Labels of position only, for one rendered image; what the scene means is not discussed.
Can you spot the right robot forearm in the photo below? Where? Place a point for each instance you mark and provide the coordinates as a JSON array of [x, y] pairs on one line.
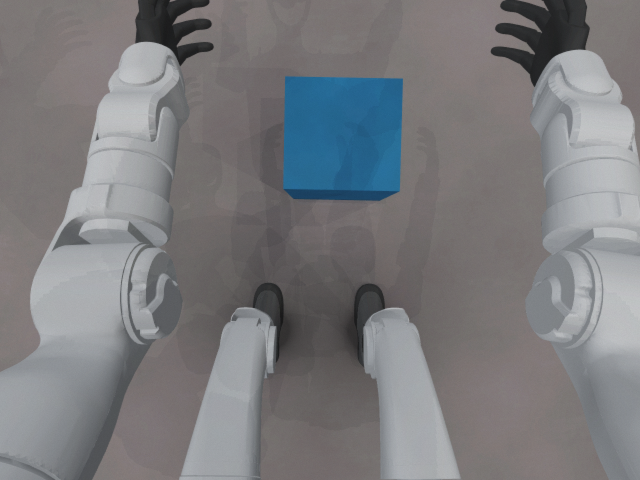
[[591, 170]]

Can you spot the left robot forearm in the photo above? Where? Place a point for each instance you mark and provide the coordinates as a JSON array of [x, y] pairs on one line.
[[131, 161]]

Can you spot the robot right upper arm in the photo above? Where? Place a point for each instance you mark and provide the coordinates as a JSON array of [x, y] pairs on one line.
[[586, 303]]

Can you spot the right robot hand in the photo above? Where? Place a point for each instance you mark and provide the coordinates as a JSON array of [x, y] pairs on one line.
[[563, 29]]

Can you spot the carton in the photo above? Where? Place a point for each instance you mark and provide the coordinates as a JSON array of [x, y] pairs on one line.
[[342, 137]]

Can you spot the left robot hand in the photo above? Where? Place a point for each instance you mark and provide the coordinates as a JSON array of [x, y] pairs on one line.
[[154, 24]]

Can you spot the robot right foot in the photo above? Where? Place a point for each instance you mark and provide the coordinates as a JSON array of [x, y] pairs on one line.
[[369, 299]]

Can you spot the robot left upper arm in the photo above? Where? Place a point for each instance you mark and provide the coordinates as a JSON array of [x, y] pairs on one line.
[[97, 308]]

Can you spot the left robot thigh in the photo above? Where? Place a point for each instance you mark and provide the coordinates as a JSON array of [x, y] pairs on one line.
[[226, 441]]

